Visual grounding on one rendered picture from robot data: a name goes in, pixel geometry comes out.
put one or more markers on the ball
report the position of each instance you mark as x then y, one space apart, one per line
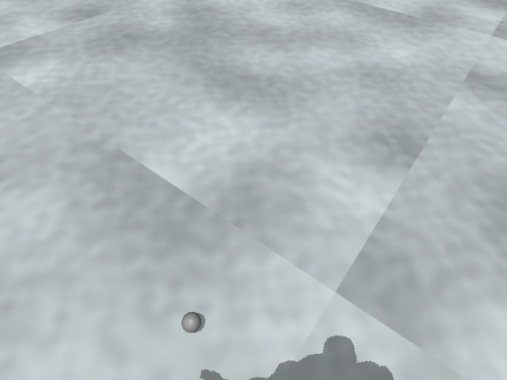
191 322

